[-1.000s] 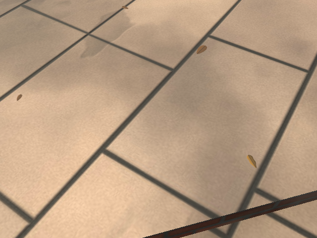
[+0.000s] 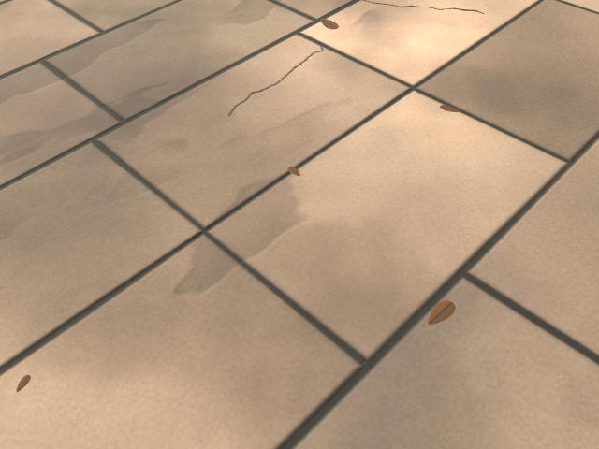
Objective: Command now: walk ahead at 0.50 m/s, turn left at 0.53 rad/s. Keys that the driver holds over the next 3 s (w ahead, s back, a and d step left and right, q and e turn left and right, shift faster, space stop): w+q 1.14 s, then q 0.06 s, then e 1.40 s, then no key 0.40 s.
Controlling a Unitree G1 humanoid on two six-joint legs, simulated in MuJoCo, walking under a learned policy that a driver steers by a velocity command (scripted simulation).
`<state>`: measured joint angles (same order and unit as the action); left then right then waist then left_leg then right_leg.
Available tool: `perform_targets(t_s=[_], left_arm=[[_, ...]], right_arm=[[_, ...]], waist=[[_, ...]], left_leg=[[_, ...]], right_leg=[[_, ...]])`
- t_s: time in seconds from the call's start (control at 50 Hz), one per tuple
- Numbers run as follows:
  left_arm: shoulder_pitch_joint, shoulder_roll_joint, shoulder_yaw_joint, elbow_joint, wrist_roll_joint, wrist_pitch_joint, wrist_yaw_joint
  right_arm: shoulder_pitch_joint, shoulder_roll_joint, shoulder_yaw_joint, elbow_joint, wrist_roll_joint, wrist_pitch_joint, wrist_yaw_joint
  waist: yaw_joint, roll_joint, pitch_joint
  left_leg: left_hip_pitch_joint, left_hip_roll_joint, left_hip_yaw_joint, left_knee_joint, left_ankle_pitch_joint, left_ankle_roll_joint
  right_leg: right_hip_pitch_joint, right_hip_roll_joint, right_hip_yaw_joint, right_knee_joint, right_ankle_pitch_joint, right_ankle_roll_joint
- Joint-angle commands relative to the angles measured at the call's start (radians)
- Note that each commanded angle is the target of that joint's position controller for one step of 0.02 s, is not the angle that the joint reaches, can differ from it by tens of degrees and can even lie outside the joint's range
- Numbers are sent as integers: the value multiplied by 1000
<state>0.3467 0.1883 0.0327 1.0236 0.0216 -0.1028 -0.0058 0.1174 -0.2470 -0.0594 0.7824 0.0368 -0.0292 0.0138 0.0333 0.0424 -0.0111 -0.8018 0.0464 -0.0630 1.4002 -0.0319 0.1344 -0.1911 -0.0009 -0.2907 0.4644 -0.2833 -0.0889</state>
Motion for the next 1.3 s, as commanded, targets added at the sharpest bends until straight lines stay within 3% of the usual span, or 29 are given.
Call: perform_targets(t_s=[0.02,0.08,0.18,0.24,0.3,0.32,0.34,0.36,0.38,0.4,0.44,0.5,0.58,0.68,0.74,0.76,0.78,0.8,0.82,0.84,0.86,0.9,1.0,1.14,1.18,1.24,1.26,1.28,1.3], left_arm=[[-122,82,2,-72,6,-25,34],[-63,162,21,-81,-8,-21,63],[-4,217,50,-104,-23,11,71],[-4,251,70,-126,-35,43,70],[-62,291,88,-168,-43,68,59],[-101,285,88,-183,-51,67,53],[-129,176,61,-207,-24,49,42],[-121,85,33,-290,-35,0,28],[-226,153,42,-318,-62,-52,6],[-241,178,44,-338,-82,-73,-8],[-200,204,57,-319,-49,-67,-1],[-218,188,59,-348,-17,-31,8],[-399,97,18,-401,-11,-24,4],[-444,168,44,-428,-39,-34,-10],[-287,221,80,-398,-32,-52,-11],[-125,269,95,-382,-11,-56,-5],[0,349,112,-358,16,-47,-1],[18,315,107,-343,-8,-41,-8],[-43,218,83,-366,-16,-27,1],[-84,178,69,-365,-17,-12,8],[-123,167,63,-357,-7,-3,7],[-161,151,57,-339,-1,-6,7],[-141,214,79,-280,-12,-20,10],[-87,284,92,-236,-35,7,13],[-95,305,98,-233,-43,23,14],[-73,299,89,-220,-63,37,21],[-57,231,61,-242,-23,29,15],[55,129,14,-267,1,10,-5],[11,242,38,-217,-40,6,-13]], right_arm=[[52,-25,-7,-38,-8,11,15],[-43,-16,-5,-66,2,17,31],[-174,-15,-8,-123,2,6,61],[-153,-36,-21,-137,7,14,60],[42,-118,-64,-101,18,15,48],[211,-175,-97,-57,11,12,34],[278,-228,-112,-30,-3,13,15],[242,-269,-111,-61,-26,-8,19],[256,-181,-84,-59,-28,-28,23],[212,-129,-68,-68,-25,-42,24],[114,-86,-48,-89,-8,-57,23],[123,-111,-45,-109,-15,-60,-3],[198,-172,-66,-118,-18,-39,-29],[283,-149,-66,-110,-5,-20,-29],[236,-128,-63,-138,-11,-17,-34],[207,-74,-43,-169,-25,-23,-29],[323,11,-21,-200,-12,-31,-34],[387,-72,-25,-194,15,-35,-33],[306,-136,-41,-188,16,-26,-34],[216,-153,-44,-203,-5,-20,-33],[159,-147,-48,-221,-22,-19,-30],[160,-115,-47,-231,-12,-7,-19],[98,-76,-27,-245,-21,14,-17],[-95,-70,-14,-282,-9,2,24],[-109,-87,-24,-297,-16,1,33],[140,-162,-74,-240,-35,-3,26],[257,-230,-91,-223,-42,3,4],[207,-310,-76,-250,-66,-4,-5],[271,-226,-59,-245,-65,-1,3]], waist=[[-78,-110,32],[-31,-77,43],[21,-85,69],[-5,-130,37],[-109,-174,-36],[-202,-133,-104],[-192,25,-97],[-92,185,-163],[-142,42,-173],[-105,-13,-92],[-24,-111,-19],[0,-96,-5],[-78,2,21],[-108,87,-20],[-4,119,-80],[75,63,-207],[37,-246,-354],[28,-377,-390],[54,-255,-241],[55,-164,-138],[31,-117,-72],[-19,-141,-12],[-25,-119,4],[46,-110,50],[35,-119,64],[-110,-107,-97],[-151,19,-198],[-44,249,-359],[-141,93,-487]], left_leg=[[99,3,38,-215,111,-33],[78,26,81,-444,122,-46],[54,16,159,-681,2,-28],[149,-47,231,-724,-131,-14],[392,-115,255,-812,-241,40],[657,-130,206,-949,-163,79],[884,32,-73,-913,-154,141],[1127,239,-694,-1059,-358,360],[1117,264,-744,-1172,-371,341],[1016,241,-586,-1175,-285,290],[814,148,-378,-1172,-77,213],[644,107,-283,-1182,89,195],[473,1,-149,-1150,44,121],[614,54,-279,-1031,-90,70],[620,27,-296,-850,16,11],[507,-21,-232,-599,-53,-32],[170,-153,-108,-236,-477,-107],[-13,-97,-122,-35,-559,-122],[-83,-47,-107,49,-464,-136],[-63,-10,-63,40,-380,-136],[-19,16,-54,-11,-331,-128],[73,56,-55,-88,-302,-118],[54,85,-34,-310,-192,-137],[138,52,69,-665,-26,-106],[179,18,109,-735,-89,-83],[617,-112,160,-924,34,-8],[928,54,-48,-884,383,52],[1189,399,-509,-886,717,267],[1137,391,-496,-922,680,276]], right_leg=[[-75,-149,60,-293,485,64],[67,-192,52,-322,469,64],[326,-280,26,-246,786,59],[402,-293,0,-108,1108,23],[362,-285,1,181,1237,-11],[220,-235,-7,417,1058,12],[-127,-141,44,720,300,41],[-564,89,217,1033,-293,83],[-675,27,407,1071,-232,57],[-680,-25,416,979,-119,38],[-582,-89,398,802,-27,73],[-493,-116,364,646,-2,135],[-349,-44,295,239,246,160],[-284,4,338,48,286,137],[-69,-2,332,-7,226,68],[177,-138,448,34,203,5],[525,-386,894,-49,83,-146],[574,-466,1188,-139,-208,-214],[466,-419,1038,-162,-298,-172],[316,-370,849,-159,-201,-129],[176,-320,736,-173,-86,-109],[20,-265,581,-224,43,-94],[24,-287,400,-288,235,-122],[125,-278,213,-280,259,-60],[172,-282,172,-201,490,-36],[107,-213,103,198,859,30],[-154,-161,97,488,422,84],[-482,-29,197,838,-417,138],[-451,-46,368,923,-390,134]])
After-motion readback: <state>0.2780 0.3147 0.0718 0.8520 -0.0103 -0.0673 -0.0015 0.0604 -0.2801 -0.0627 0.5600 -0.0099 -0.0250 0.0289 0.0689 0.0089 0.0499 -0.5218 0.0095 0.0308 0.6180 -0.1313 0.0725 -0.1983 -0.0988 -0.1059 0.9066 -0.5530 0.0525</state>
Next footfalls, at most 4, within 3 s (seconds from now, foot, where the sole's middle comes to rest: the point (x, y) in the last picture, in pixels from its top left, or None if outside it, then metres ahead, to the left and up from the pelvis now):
0.32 left None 0.30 0.09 -0.77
0.76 right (345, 400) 0.65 -0.03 -0.77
1.26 left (187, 384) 0.69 0.35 -0.77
1.74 right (264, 326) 0.85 0.18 -0.77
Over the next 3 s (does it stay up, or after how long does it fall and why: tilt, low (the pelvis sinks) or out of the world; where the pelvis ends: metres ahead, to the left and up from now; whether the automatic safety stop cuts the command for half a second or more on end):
stays up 0.75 0.21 0.00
